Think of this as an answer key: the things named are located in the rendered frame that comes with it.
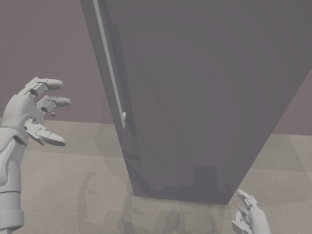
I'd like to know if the left robot forearm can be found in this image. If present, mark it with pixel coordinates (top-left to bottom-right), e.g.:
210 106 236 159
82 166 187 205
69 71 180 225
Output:
0 128 28 234

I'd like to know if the right robot hand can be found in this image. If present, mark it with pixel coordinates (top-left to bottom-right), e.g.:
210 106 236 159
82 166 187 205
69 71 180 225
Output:
232 189 272 234

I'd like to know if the left robot hand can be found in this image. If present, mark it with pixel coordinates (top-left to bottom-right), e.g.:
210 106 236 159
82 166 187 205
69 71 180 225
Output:
1 77 72 146

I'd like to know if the fridge door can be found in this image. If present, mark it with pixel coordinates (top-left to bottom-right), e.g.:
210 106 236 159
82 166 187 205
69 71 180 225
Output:
79 0 312 206

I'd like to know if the handle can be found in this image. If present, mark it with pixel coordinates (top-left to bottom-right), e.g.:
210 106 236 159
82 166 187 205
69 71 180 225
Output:
82 0 127 130

